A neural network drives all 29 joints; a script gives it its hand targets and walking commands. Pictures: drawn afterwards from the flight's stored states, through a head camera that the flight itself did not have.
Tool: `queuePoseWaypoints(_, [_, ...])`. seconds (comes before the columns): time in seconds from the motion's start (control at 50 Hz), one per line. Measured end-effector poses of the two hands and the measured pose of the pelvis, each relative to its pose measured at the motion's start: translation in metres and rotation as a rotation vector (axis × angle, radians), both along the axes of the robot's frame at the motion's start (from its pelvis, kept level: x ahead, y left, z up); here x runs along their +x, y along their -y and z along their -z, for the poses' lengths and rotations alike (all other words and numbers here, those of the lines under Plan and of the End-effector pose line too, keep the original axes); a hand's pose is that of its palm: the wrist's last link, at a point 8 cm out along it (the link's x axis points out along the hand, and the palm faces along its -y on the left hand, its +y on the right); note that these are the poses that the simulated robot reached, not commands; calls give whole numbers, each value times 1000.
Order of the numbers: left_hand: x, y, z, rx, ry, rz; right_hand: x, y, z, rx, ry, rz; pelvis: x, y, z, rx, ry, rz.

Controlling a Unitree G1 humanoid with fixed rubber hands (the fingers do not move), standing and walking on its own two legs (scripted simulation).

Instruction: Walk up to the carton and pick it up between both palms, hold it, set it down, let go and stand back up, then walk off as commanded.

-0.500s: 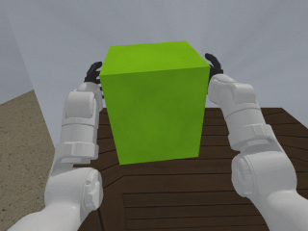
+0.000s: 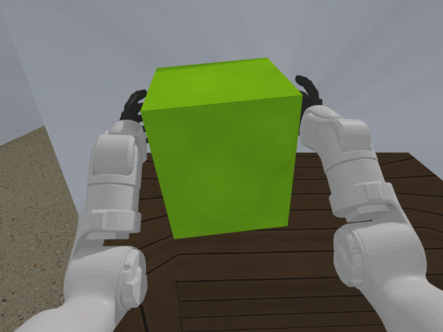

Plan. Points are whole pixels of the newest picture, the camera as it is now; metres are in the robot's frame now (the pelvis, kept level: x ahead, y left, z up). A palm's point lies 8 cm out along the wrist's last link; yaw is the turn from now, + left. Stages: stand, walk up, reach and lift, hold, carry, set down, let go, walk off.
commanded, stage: hold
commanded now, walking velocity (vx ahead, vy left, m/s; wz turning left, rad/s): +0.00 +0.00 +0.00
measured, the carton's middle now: (221, 146) +0.39 +0.02 +0.23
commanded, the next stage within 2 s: none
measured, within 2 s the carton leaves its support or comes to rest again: neither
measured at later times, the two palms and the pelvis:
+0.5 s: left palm (130, 130) +0.35 +0.17 +0.28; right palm (312, 120) +0.37 -0.13 +0.30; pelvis -0.01 +0.00 +0.00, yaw +0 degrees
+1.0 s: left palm (129, 130) +0.35 +0.17 +0.28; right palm (309, 117) +0.37 -0.13 +0.30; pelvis +0.00 +0.00 +0.00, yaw +0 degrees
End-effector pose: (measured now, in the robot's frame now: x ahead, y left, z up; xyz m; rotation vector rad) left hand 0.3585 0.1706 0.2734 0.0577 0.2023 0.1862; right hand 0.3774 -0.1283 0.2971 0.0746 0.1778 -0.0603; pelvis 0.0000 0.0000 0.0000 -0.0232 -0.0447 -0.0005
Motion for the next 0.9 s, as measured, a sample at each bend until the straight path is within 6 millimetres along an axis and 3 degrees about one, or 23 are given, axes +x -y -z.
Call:
queuePoseWaypoints(0.3, [-23,-4,-14,-16,39,-4,-23,-4,-12,-1,34,-4,-15,-2,2,-3,27,0])
queuePoseWaypoints(0.72, [8,4,3,-13,-11,1,7,5,8,2,-18,4,-2,3,-1,3,-5,1])
queuePoseWaypoints(0.9, [4,1,-1,-1,5,3,3,1,1,0,-3,4,2,1,0,0,-5,1])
